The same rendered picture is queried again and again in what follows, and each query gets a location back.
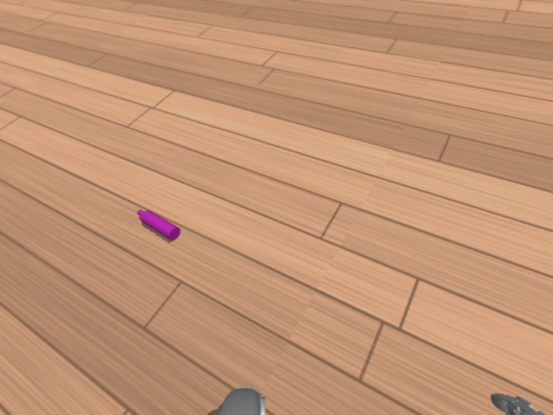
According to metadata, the right robot hand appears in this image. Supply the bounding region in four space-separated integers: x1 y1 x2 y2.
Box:
491 393 546 415

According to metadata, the bottle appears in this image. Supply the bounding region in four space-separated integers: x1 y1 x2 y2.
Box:
137 210 181 240

